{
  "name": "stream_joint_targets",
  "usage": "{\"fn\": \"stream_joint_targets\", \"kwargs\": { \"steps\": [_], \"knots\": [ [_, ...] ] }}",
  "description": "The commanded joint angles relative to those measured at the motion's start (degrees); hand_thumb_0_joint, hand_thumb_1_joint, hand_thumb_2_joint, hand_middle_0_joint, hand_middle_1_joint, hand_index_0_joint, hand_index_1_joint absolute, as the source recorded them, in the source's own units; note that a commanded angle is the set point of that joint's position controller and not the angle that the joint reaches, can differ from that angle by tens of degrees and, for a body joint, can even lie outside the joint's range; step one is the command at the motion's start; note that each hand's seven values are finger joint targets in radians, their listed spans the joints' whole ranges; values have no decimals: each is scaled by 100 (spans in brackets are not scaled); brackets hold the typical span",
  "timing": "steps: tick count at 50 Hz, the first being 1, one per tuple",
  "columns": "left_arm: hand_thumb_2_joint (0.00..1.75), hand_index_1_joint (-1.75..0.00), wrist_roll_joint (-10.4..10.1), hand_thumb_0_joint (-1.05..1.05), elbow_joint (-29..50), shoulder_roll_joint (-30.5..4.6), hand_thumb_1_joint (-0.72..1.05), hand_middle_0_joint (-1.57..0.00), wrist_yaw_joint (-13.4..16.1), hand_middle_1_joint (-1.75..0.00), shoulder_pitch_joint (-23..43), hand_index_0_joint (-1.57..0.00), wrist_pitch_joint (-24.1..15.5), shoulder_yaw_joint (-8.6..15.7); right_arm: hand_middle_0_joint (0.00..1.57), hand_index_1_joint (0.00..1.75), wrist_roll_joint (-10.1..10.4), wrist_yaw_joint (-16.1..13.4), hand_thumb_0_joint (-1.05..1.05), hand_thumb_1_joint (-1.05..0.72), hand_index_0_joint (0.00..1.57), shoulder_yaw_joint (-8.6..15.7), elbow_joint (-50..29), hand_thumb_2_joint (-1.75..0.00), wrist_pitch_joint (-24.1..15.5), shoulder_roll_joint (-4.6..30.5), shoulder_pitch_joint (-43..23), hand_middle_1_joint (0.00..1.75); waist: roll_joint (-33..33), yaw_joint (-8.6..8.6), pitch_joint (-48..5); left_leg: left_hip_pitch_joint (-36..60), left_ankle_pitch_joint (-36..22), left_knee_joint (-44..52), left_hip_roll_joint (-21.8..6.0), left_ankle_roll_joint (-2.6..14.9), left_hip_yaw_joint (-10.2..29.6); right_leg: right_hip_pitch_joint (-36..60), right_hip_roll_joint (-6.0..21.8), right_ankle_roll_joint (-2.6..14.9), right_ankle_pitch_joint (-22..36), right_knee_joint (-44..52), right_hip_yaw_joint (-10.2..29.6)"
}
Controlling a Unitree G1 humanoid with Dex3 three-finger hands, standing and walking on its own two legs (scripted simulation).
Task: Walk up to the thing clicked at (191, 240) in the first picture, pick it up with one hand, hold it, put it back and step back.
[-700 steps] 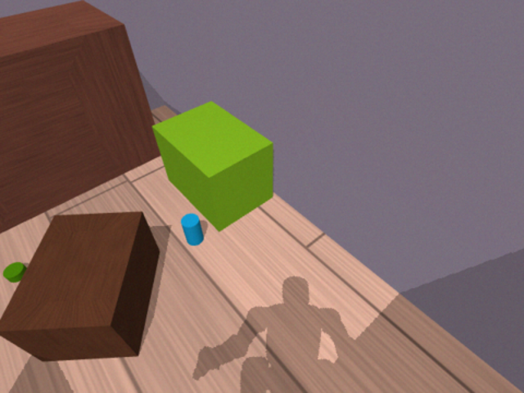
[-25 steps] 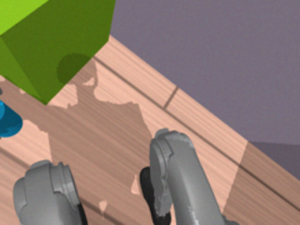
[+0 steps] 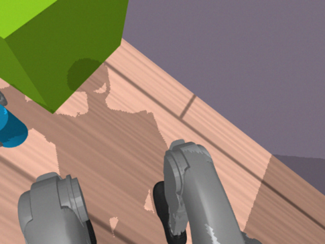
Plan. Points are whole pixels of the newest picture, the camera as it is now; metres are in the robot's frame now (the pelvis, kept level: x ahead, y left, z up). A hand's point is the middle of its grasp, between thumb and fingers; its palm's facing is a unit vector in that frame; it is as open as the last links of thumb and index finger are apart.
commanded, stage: settle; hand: left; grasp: from above
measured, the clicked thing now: (0, 126) +0.46 +0.31 -0.23
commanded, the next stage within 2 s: lift in 0.90 s
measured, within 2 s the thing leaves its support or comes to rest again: leaves its support in 0.40 s
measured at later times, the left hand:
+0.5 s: hand out of the picture +0.46 +0.32 -0.15, palm faces -0.36 -0.09 -0.93, open 11.0 cm
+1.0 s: hand out of the picture +0.45 +0.32 -0.07, palm faces -0.43 -0.07 -0.90, open 11.0 cm
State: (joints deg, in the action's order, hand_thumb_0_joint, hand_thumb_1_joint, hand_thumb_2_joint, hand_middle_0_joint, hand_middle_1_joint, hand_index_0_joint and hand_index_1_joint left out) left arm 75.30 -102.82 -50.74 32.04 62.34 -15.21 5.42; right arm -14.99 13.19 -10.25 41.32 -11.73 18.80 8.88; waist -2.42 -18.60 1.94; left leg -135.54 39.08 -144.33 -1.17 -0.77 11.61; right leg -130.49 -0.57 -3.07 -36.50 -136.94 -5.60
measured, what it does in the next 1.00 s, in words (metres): rises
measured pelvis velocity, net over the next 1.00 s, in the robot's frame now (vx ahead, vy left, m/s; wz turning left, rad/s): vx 0.00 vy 0.00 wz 0.07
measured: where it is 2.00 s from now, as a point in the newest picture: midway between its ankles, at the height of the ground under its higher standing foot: (133, 243)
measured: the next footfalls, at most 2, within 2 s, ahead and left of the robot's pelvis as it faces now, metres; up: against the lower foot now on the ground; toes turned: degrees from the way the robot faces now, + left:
none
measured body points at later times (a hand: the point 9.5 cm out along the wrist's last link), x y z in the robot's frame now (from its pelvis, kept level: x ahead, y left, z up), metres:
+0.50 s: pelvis +0.01 +0.00 +0.02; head +0.25 +0.09 +0.39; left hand +0.47 +0.32 -0.10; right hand +0.06 -0.27 -0.07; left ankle +0.07 +0.13 -0.27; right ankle +0.11 -0.13 -0.27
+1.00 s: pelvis +0.00 +0.00 +0.07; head +0.22 +0.08 +0.45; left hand +0.46 +0.32 -0.02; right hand +0.08 -0.27 -0.04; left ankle +0.07 +0.13 -0.27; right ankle +0.11 -0.13 -0.27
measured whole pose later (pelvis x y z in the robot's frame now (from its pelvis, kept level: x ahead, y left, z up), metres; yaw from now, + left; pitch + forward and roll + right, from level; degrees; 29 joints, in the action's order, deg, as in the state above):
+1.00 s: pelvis +0.00 +0.00 +0.07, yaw +4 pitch +35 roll -7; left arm 69.0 -73.0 -40.0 14.9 53.5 -9.9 1.4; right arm -5.9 7.6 -1.8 40.5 -1.2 16.6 9.8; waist 0.8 -11.8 -5.4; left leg -127.8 37.9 -130.4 -0.9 0.0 6.7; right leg -123.6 1.4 -2.4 -37.2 -125.9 -2.7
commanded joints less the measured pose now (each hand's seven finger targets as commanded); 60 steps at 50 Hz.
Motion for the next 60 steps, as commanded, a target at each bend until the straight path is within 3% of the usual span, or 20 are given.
{"fn": "stream_joint_targets", "kwargs": {
  "steps": [1, 11, 14, 16, 18, 20, 22, 24, 26, 31, 34, 40, 43, 48, 49, 50, 51, 52, 55, 60],
  "knots": [
    [93, -102, -14, 0, 545, -946, 5, -51, 190, -104, 1292, -53, 89, -107, 20, 30, 37, -77, 0, -93, 20, 495, -34, -91, -7, 1636, 1014, 30, 1468, -329, -2792, 2096, -92, 1440, 132, 251, -668, 1582, -255, 392, 351, 1394, -634],
    [96, -104, -38, 0, 1269, -1149, 7, -52, 176, -106, 1312, -54, 235, 129, 20, 30, 103, -45, 0, -93, 20, 627, -3, -91, 23, 1582, 1167, 30, 1879, -123, -3260, 2395, -300, 1580, 141, 224, -733, 1702, -228, 434, 504, 1417, -592],
    [98, -108, -273, 0, 1917, -1047, 5, -51, 120, -110, 1193, -53, 319, 238, 20, 30, 209, -56, 0, -93, 20, 773, 38, -91, 89, 1552, 1169, 30, 2225, 130, -3803, 2800, -539, 1756, 130, 163, -747, 1756, -191, 483, 717, 1427, -578],
    [99, -109, -304, 0, 2207, -946, 7, -51, -4, -112, 1243, -53, 441, 194, 20, 30, 243, -21, 0, -93, 20, 881, 83, -91, 95, 1565, 1189, 30, 2429, 84, -3911, 3077, -709, 1739, 118, 122, -740, 1589, -158, 503, 873, 1338, -581],
    [99, -109, -446, 0, 2871, -1016, 6, -52, -80, -111, 973, -53, 542, 360, 20, 30, 350, -51, 0, -93, 20, 996, 65, -91, 178, 1502, 1202, 30, 2746, 386, -4511, 3468, -961, 1927, 112, 89, -758, 1818, -139, 545, 1042, 1397, -528],
    [97, -106, -499, 0, 3170, -788, 9, -54, -224, -107, 904, -56, 677, 248, 20, 30, 469, -49, 0, -94, 20, 1104, 86, -91, 288, 1441, 1237, 30, 2814, 367, -4554, 3570, -1115, 2024, 126, 76, -852, 1881, -108, 579, 1184, 1469, -441],
    [101, -106, -643, 0, 3698, -800, 9, -56, -360, -107, 940, -57, 810, 276, 20, 30, 625, -100, 0, -94, 20, 1248, 80, -91, 427, 1405, 1234, 30, 2823, 495, -4972, 3824, -1285, 2127, 107, 87, -906, 2040, -132, 595, 1358, 1591, -343],
    [103, -106, -676, 0, 3563, -502, 12, -60, -585, -107, 1070, -61, 897, 85, 20, 30, 659, -115, 0, -93, 20, 1267, 133, -91, 503, 1342, 1375, 30, 2505, 304, -4648, 3678, -1259, 2136, 119, 125, -925, 2092, -124, 581, 1340, 1752, -315],
    [110, -108, -793, 0, 3727, -538, 19, -67, -775, -107, 896, -66, 978, 88, 20, 30, 759, -174, 0, -94, 20, 1298, 110, -91, 629, 1261, 1367, 30, 2332, 474, -4790, 3638, -1309, 2241, 130, 174, -969, 2350, -146, 562, 1374, 1942, -242],
    [114, -113, -919, 0, 3658, -195, 28, -77, -1368, -113, 564, -77, 928, -153, 20, 30, 853, -313, 0, -94, 20, 1297, 6, -91, 857, 1125, 1374, 30, 1711, 467, -4524, 3461, -1373, 2409, 150, 223, -973, 2754, -142, 537, 1390, 2186, -187],
    [110, -112, -919, 0, 3718, -242, 30, -79, -1562, -112, 545, -79, 790, -133, 20, 30, 882, -392, 0, -94, 20, 1275, -101, -91, 939, 1112, 1327, 30, 1421, 486, -4359, 3295, -1279, 2453, 166, 244, -994, 2882, -130, 524, 1310, 2301, -153],
    [109, -110, -792, 0, 3970, -301, 29, -79, -1654, -111, 902, -79, 518, -132, 20, 30, 921, -536, 0, -93, 20, 1243, -233, -91, 1025, 1104, 1220, 30, 1684, 513, -4325, 3497, -951, 2698, 183, 189, -951, 2559, -107, 578, 910, 2338, -181],
    [105, -109, -717, 0, 3885, -287, 17, -75, -1560, -109, 956, -76, 452, -160, 20, 30, 923, -589, 0, -93, 20, 1242, -216, -91, 1041, 1028, 1195, 30, 1725, 557, -4330, 3509, -686, 2801, 200, 200, -1005, 2586, -103, 550, 705, 2414, -142],
    [108, -109, -639, 0, 3911, -329, 7, -71, -1457, -108, 1207, -70, 509, -168, 20, 30, 941, -647, 0, -93, 20, 1269, -157, -91, 1036, 1054, 1250, 30, 1882, 574, -4586, 3795, -806, 2888, 188, 184, -982, 2478, -77, 566, 829, 2396, -156],
    [100, -108, -649, 0, 3886, -220, -1, -69, -1460, -108, 1241, -70, 533, -244, 20, 30, 949, -663, 0, -96, 20, 1273, -144, -92, 1043, 1027, 1243, 30, 1876, 554, -4544, 3820, -764, 2920, 186, 183, -991, 2423, -91, 569, 798, 2411, -159],
    [108, -101, -666, 0, 3837, -218, 7, -64, -1466, -100, 1198, -62, 559, -225, 20, 30, 969, -669, 0, -91, 20, 1289, -136, -90, 1034, 1061, 1275, 30, 1931, 570, -4496, 3861, -724, 2977, 182, 177, -945, 2376, -62, 568, 763, 2422, -171],
    [100, -104, -659, 0, 3882, -310, -1, -66, -1470, -104, 1178, -66, 583, -157, 20, 30, 979, -674, 0, -95, 20, 1291, -161, -92, 1034, 1086, 1300, 30, 1936, 607, -4569, 3952, -707, 3071, 186, 168, -877, 2370, -53, 569, 753, 2392, -199],
    [108, -96, -684, 0, 4048, -382, -1, -58, -1507, -96, 1204, -58, 607, -154, 20, 30, 1001, -685, 0, -90, 20, 1308, -170, -90, 1041, 1094, 1262, 30, 2025, 678, -4761, 4091, -709, 3131, 183, 158, -869, 2406, -53, 581, 754, 2379, -195],
    [100, -104, -751, 0, 4080, -301, -14, -58, -1634, -104, 1024, -59, 702, -187, 20, 30, 1047, -701, 0, -96, 20, 1341, -197, -92, 1075, 1068, 1300, 30, 1961, 676, -4821, 4079, -744, 3206, 193, 184, -922, 2625, -62, 565, 794, 2524, -145],
    [106, -96, -942, 0, 4256, -180, -8, -47, -1865, -96, 727, -48, 790, -232, 20, 30, 1135, -759, 0, -90, 20, 1345, -251, -90, 1127, 1014, 1345, 30, 1603, 707, -4672, 3903, -690, 3272, 204, 251, -966, 2825, -65, 528, 732, 2793, -71]
  ]
}}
